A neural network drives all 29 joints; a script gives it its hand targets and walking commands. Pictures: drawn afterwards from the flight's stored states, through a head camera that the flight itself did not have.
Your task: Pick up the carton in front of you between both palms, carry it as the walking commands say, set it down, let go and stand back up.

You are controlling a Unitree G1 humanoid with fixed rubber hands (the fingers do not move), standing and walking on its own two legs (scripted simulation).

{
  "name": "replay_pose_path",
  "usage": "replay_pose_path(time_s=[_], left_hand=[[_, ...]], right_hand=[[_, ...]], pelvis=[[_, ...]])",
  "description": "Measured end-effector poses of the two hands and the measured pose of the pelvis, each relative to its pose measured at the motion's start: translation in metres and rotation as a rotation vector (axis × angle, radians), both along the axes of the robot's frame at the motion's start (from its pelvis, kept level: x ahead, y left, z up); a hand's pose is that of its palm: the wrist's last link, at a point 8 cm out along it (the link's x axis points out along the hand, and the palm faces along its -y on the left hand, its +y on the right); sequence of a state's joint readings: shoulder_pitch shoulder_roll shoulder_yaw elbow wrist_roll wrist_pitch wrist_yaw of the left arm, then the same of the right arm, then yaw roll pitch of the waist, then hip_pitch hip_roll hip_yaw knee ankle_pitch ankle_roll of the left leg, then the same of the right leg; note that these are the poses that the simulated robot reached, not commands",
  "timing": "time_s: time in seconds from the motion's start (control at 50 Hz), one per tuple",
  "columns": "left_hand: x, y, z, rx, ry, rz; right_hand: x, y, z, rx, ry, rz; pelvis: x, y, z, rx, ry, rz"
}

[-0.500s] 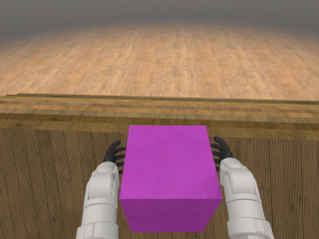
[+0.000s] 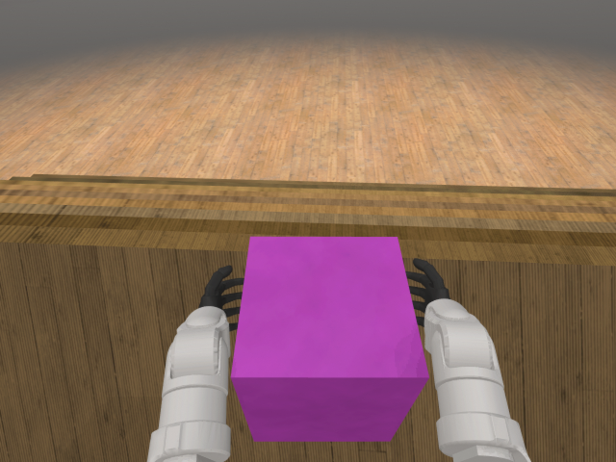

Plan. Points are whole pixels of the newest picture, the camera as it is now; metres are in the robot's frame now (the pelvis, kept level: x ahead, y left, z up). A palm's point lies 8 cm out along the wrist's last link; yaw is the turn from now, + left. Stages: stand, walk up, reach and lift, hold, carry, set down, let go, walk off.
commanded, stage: hold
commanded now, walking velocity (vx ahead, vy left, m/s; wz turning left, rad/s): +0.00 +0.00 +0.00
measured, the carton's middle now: (322, 343) +0.29 +0.00 -0.02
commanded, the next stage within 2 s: carry in 0.62 s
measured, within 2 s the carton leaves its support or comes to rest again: neither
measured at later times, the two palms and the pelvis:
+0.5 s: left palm (213, 319) +0.29 +0.15 +0.05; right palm (436, 311) +0.29 -0.15 +0.05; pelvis +0.00 +0.00 +0.00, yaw +0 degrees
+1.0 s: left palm (227, 268) +0.36 +0.14 +0.08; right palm (435, 257) +0.37 -0.16 +0.08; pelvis +0.08 -0.01 +0.00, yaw +1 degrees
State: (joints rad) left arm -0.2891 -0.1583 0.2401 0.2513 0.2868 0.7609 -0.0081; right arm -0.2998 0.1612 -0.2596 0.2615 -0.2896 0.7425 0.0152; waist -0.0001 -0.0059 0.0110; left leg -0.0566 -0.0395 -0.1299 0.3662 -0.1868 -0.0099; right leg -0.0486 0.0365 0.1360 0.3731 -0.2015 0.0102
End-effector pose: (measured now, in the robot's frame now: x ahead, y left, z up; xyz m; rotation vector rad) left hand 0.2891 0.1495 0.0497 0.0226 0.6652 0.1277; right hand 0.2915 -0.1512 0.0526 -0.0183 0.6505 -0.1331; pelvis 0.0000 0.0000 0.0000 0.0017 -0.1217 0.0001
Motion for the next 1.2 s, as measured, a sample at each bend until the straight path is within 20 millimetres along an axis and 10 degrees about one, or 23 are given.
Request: replay_pose_path(time_s=[0.76, 1.0, 1.2], left_hand=[[0.010, -0.004, 0.004, 0.000, -0.031, 0.002], [0.067, -0.014, 0.026, -0.029, 0.009, 0.054], [0.156, -0.020, 0.031, -0.056, 0.071, 0.022]], right_hand=[[0.009, -0.004, 0.004, 0.005, -0.031, -0.007], [0.075, -0.013, 0.026, 0.046, 0.009, -0.008], [0.143, -0.019, 0.027, 0.059, 0.070, -0.076]], pelvis=[[0.011, -0.003, -0.006, 0.005, 0.113, -0.020], [0.084, -0.014, -0.004, 0.024, 0.205, 0.017], [0.179, -0.013, 0.000, -0.009, 0.227, -0.037]])
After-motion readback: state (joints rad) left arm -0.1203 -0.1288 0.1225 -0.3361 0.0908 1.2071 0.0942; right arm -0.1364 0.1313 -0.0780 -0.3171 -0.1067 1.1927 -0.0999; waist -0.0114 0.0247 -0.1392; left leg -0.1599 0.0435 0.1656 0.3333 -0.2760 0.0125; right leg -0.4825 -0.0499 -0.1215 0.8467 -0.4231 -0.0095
